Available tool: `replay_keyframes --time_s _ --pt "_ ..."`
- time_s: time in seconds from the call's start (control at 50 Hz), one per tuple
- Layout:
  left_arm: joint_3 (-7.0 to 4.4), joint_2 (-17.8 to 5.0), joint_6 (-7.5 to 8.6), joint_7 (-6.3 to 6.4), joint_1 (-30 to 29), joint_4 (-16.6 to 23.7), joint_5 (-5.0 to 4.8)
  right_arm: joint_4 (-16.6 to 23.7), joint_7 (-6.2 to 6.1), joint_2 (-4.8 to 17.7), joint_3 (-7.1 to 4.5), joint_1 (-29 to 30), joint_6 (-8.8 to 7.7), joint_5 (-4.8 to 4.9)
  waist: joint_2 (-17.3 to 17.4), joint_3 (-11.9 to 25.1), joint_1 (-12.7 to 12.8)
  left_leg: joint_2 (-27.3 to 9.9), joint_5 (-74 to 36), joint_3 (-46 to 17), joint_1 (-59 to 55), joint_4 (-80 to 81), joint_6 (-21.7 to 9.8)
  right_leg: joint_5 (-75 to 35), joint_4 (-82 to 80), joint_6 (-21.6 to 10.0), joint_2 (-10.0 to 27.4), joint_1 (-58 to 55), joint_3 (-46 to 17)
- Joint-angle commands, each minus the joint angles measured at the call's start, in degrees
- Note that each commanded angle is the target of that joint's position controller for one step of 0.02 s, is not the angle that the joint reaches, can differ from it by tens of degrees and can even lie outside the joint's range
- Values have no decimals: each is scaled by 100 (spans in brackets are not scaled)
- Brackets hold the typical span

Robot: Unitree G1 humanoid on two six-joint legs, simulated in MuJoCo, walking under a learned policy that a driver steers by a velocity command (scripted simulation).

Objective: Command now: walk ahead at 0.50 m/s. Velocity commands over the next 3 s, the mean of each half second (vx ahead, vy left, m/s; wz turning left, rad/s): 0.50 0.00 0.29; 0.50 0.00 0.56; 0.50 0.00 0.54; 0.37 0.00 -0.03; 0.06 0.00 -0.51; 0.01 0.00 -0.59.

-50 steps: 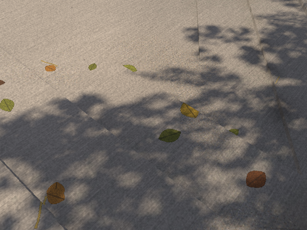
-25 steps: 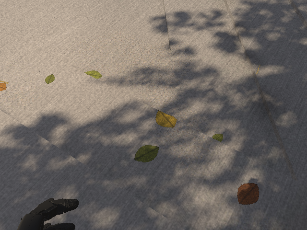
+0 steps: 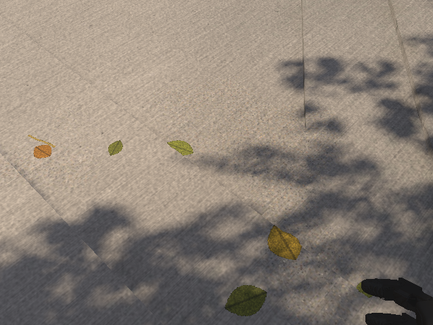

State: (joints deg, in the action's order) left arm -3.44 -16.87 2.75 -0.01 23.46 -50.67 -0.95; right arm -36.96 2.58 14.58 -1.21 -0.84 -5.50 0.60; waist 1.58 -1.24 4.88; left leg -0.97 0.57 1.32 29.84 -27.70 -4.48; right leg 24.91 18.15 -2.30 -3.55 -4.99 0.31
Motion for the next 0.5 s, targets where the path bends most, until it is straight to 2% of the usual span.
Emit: replay_keyframes --time_s 0.02,0.04,0.06,0.08,0.1,0.12,0.14,0.16,0.2,0.24,0.28,0.32,0.36,0.44,0.48,0.5 --pt "-80 -680 37 59 -102 491 164 -115 -108 1502 -544 -2119 -22 -65 175 1765 -1227 -1039 -270 -1197 -3770 -387 -862 -4008 3410 -294 873 1801 -183" --pt "102 -72 149 -22 605 459 104 -232 -68 1577 -556 -2302 -14 -22 1456 2491 -911 -2091 1192 -3842 -5383 322 -1663 519 5130 -19 -104 3820 -396" --pt "-40 -717 232 -64 85 472 -30 -235 -81 1058 -421 -2327 12 54 912 2154 -1145 -1958 2033 -4067 -5219 799 -1406 793 5580 -88 172 4479 -900" --pt "-103 -915 285 -85 -522 716 -131 -195 -98 973 -367 -1871 32 56 625 1217 -1064 -1774 1818 -3354 -4371 1008 -1197 281 5498 -101 449 4765 -682" --pt "-85 -834 306 -63 -829 799 -76 -153 -87 937 -347 -1550 46 4 124 678 -900 -1564 1111 -2851 -3515 1137 -1135 -142 5254 -64 667 4652 -520" --pt "-101 -765 304 -48 -874 825 33 -139 -76 885 -335 -1324 43 -50 -29 404 -697 -1401 436 -2488 -2830 1261 -1121 -412 4900 -3 832 4380 -505" --pt "-107 -680 271 -43 -758 821 68 -111 -72 809 -314 -1206 27 -96 70 395 -502 -1229 147 -2262 -2431 1397 -1094 -574 4637 44 948 4013 -546" --pt "-90 -556 229 -34 -674 821 85 -119 -74 775 -317 -1158 18 -68 117 392 -405 -1121 45 -2093 -2220 1548 -1125 -614 4321 127 966 3811 -521" --pt "-57 -431 162 9 -731 849 133 -174 -105 905 -367 -1186 -8 -11 144 349 -345 -1020 -157 -1775 -1810 1738 -1225 -808 3818 324 931 3609 -394" --pt "-85 -482 175 32 -1148 972 140 -285 -181 1068 -435 -1403 -55 -4 123 204 -450 -981 -211 -1653 -1785 1793 -1198 -1750 3281 451 981 3863 -549" --pt "-49 -372 201 20 -1618 1098 148 -398 -262 1103 -462 -1582 -2 66 109 80 -579 -725 56 -1358 -1670 1719 -989 -2588 2334 526 878 3791 -580" --pt "-6 -270 248 -38 -2012 1190 134 -454 -332 1143 -483 -1745 64 85 167 66 -712 -599 308 -1262 -1479 1552 -841 -3243 1624 556 695 3414 -546" --pt "-4 -296 273 -118 -2299 1272 97 -490 -370 1161 -505 -1917 108 105 192 67 -817 -648 772 -1421 -1388 1287 -801 -3561 1308 544 603 3180 -594" --pt "-20 -405 334 -266 -2606 1384 49 -508 -470 1084 -512 -2168 208 94 238 37 -915 -768 1607 -2109 -1663 386 -768 -3060 865 415 601 3148 -877" --pt "-65 -478 377 -277 -2414 1336 2 -488 -502 1106 -539 -2174 287 39 374 53 -809 -756 1641 -2417 -1723 -76 -694 -2371 692 310 601 2847 -840" --pt "-113 -505 399 -261 -2046 1210 -15 -474 -502 1041 -525 -2156 333 22 353 152 -626 -625 1724 -2395 -1627 -466 -580 -2296 445 211 593 2364 -692"
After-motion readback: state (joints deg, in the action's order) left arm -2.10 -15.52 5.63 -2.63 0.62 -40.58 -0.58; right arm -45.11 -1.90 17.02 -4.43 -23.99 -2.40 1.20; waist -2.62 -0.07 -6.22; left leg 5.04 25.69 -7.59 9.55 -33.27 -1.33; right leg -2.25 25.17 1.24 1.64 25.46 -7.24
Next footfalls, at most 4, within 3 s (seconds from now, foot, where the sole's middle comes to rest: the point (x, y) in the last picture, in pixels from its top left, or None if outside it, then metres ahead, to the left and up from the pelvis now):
0.54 right None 0.43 -0.13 -0.80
1.04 left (179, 271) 0.62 0.21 -0.80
1.52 right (191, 188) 0.95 0.21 -0.80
1.96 left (108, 183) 0.95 0.53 -0.80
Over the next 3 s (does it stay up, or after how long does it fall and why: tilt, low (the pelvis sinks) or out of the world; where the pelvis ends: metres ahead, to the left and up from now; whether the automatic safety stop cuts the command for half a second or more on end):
stays up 0.94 0.38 -0.02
